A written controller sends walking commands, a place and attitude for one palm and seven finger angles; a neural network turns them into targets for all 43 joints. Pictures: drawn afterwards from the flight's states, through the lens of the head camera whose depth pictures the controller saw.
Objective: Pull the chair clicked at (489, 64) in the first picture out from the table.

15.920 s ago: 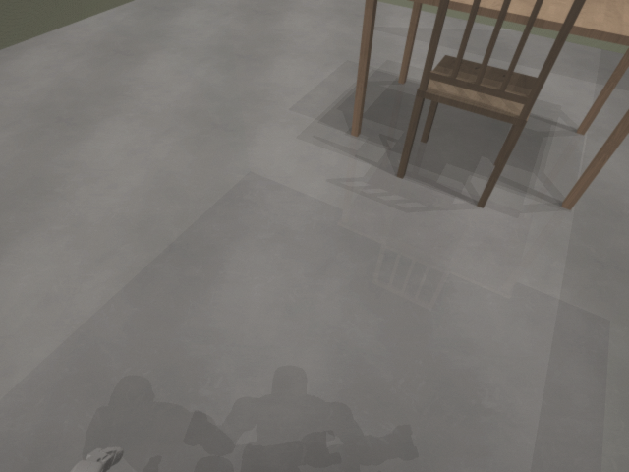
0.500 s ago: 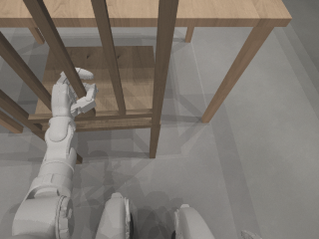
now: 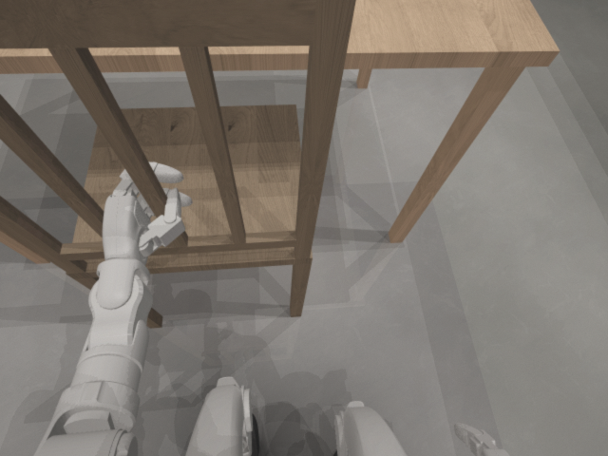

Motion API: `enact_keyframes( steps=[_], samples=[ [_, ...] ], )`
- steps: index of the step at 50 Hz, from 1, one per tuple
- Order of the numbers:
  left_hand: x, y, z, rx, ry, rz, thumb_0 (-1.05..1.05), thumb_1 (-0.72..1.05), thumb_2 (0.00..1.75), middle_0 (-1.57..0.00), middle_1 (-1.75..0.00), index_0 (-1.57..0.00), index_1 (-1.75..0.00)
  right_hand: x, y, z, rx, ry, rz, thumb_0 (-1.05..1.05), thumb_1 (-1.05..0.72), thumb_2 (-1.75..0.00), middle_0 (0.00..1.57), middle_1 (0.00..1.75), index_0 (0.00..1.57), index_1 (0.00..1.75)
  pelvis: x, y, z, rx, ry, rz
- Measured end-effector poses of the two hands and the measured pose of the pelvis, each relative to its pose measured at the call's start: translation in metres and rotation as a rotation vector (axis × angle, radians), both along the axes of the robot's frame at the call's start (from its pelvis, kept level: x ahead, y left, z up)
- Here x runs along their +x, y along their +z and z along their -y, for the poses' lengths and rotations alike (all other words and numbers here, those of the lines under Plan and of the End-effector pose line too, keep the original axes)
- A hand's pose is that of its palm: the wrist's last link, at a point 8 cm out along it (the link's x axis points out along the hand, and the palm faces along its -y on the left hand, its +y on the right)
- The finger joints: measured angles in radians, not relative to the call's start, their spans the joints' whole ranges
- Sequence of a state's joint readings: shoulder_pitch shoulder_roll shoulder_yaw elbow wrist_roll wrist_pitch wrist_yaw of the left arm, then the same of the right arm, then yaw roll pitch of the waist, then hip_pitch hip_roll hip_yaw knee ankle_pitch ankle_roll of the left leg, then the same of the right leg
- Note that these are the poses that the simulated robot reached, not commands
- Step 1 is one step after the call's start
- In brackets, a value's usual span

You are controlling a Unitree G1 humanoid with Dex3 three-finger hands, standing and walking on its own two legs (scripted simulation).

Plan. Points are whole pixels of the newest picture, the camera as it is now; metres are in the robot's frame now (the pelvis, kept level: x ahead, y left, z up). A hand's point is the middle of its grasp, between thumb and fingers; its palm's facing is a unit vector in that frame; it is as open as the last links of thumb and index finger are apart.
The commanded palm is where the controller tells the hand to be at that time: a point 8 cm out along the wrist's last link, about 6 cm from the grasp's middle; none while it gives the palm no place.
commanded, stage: hook a spindle and tug to test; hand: left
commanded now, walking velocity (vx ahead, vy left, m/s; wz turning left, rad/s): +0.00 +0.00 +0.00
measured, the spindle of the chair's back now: (144, 178) +0.44 +0.19 +0.07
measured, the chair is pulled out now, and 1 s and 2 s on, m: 0.02 0.15 0.19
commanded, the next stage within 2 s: step backward, pulling the chair out in 0.12 s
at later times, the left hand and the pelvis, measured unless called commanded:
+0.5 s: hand (178, 236) +0.38 +0.15 +0.04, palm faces +0.11 -0.99 -0.12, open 5.1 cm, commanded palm +0.36 +0.20 +0.03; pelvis +0.01 +0.00 +0.08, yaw +2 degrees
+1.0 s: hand (189, 311) +0.29 +0.13 +0.04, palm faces +0.03 -0.99 -0.15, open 5.1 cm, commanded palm +0.28 +0.18 +0.04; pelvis -0.05 +0.00 +0.10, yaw +1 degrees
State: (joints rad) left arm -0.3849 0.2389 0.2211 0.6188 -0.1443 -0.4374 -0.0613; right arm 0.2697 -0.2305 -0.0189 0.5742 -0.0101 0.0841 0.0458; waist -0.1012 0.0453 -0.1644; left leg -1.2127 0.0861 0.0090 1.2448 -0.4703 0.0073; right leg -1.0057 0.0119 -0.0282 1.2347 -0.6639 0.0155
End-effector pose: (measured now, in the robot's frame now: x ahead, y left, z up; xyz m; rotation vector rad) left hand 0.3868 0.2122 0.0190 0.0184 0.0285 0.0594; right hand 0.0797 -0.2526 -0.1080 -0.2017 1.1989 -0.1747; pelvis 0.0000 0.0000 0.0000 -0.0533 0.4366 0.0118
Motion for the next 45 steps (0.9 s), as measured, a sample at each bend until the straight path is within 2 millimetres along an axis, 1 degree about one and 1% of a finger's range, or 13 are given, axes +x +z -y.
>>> enact_keyframes(
  steps=[7, 12, 13, 16, 20, 23, 28, 33, 37, 41, 45],
  samples=[
    [-0.013, 0.000, 0.002, 0.004, -0.001, -0.002, 0.02, 0.78, 0.81, -0.44, -1.45, -0.43, -1.45, 0.017, 0.002, -0.001, 0.005, 0.024, 0.031, 0.00, -0.91, -0.89, 0.20, 0.30, 0.20, 0.30, 0.004, 0.002, 0.001, 0.003, 0.005, 0.007],
    [-0.021, 0.000, 0.004, 0.006, -0.001, 0.000, 0.02, 0.78, 0.81, -0.45, -1.45, -0.43, -1.45, 0.028, 0.001, -0.001, 0.004, 0.046, 0.058, 0.00, -0.91, -0.89, 0.20, 0.30, 0.20, 0.30, 0.004, 0.001, 0.003, 0.004, 0.012, 0.014],
    [-0.022, 0.003, 0.004, 0.032, 0.002, -0.018, 0.02, 0.77, 0.81, -0.46, -1.45, -0.43, -1.45, 0.029, 0.003, -0.002, 0.005, 0.035, 0.056, 0.00, -0.91, -0.89, 0.20, 0.30, 0.20, 0.30, 0.003, 0.004, 0.003, 0.007, 0.015, 0.036],
    [-0.023, 0.015, 0.004, 0.110, 0.023, -0.165, 0.02, 0.75, 0.81, -0.45, -1.40, -0.44, -1.45, 0.033, 0.020, -0.009, 0.010, -0.003, 0.055, 0.01, -0.91, -0.89, 0.20, 0.30, 0.20, 0.30, 0.003, 0.025, 0.003, 0.018, 0.027, 0.123],
    [-0.030, 0.025, 0.008, 0.060, 0.094, -0.337, 0.03, 0.75, 0.80, -0.35, -1.23, -0.45, -1.45, 0.035, 0.051, -0.019, 0.024, -0.009, 0.061, 0.01, -0.91, -0.89, 0.20, 0.30, 0.20, 0.30, 0.010, 0.059, 0.002, 0.026, 0.024, 0.176],
    [-0.032, 0.029, 0.011, 0.040, 0.103, -0.405, 0.04, 0.76, 0.80, -0.33, -1.14, -0.47, -1.45, 0.034, 0.068, -0.018, 0.008, -0.002, 0.057, 0.01, -0.91, -0.89, 0.20, 0.30, 0.20, 0.30, 0.012, 0.075, 0.002, 0.027, 0.027, 0.206],
    [-0.034, 0.034, 0.015, 0.083, 0.051, -0.470, 0.04, 0.75, 0.79, -0.34, -1.12, -0.48, -1.45, 0.025, 0.085, -0.005, -0.043, -0.014, 0.050, 0.00, -0.91, -0.89, 0.20, 0.30, 0.20, 0.30, 0.007, 0.089, -0.001, 0.022, 0.027, 0.251],
    [-0.045, 0.034, 0.021, 0.095, 0.017, -0.481, 0.04, 0.75, 0.78, -0.32, -1.14, -0.49, -1.45, 0.006, 0.092, 0.007, -0.077, -0.050, 0.044, 0.00, -0.91, -0.89, 0.20, 0.30, 0.20, 0.30, -0.006, 0.095, -0.003, 0.018, 0.017, 0.283],
    [-0.061, 0.035, 0.025, 0.099, 0.003, -0.480, 0.03, 0.75, 0.78, -0.31, -1.16, -0.49, -1.45, -0.013, 0.093, 0.010, -0.078, -0.069, 0.032, 0.00, -0.91, -0.89, 0.20, 0.30, 0.20, 0.30, -0.017, 0.097, -0.002, 0.015, 0.010, 0.304],
    [-0.080, 0.035, 0.029, 0.100, 0.002, -0.480, 0.03, 0.75, 0.78, -0.31, -1.17, -0.50, -1.45, -0.031, 0.090, 0.008, -0.063, -0.074, 0.023, 0.00, -0.91, -0.89, 0.20, 0.30, 0.20, 0.30, -0.029, 0.099, 0.001, 0.013, 0.009, 0.327],
    [-0.099, 0.035, 0.032, 0.101, 0.008, -0.485, 0.03, 0.74, 0.79, -0.32, -1.16, -0.50, -1.45, -0.044, 0.086, 0.005, -0.046, -0.068, 0.026, 0.01, -0.91, -0.89, 0.20, 0.30, 0.20, 0.30, -0.041, 0.100, 0.004, 0.012, 0.015, 0.353]
  ],
)
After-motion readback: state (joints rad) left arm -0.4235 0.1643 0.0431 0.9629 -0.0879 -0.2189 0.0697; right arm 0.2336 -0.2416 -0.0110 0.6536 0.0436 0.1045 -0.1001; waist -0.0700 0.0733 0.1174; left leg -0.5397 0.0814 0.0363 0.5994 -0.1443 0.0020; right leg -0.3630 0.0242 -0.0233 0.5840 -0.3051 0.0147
